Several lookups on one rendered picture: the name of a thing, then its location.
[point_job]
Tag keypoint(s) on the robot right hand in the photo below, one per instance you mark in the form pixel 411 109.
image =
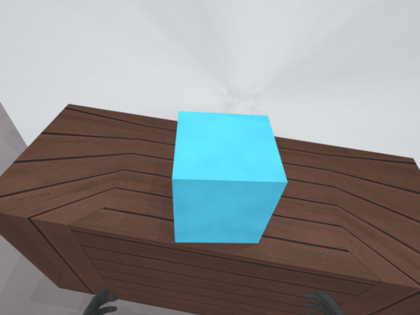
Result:
pixel 328 304

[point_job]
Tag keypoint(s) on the carton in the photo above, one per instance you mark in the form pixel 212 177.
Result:
pixel 227 178

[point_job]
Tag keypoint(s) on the pedestal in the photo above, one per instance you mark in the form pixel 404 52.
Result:
pixel 90 203

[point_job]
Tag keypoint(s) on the robot left hand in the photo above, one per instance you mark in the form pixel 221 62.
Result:
pixel 100 299

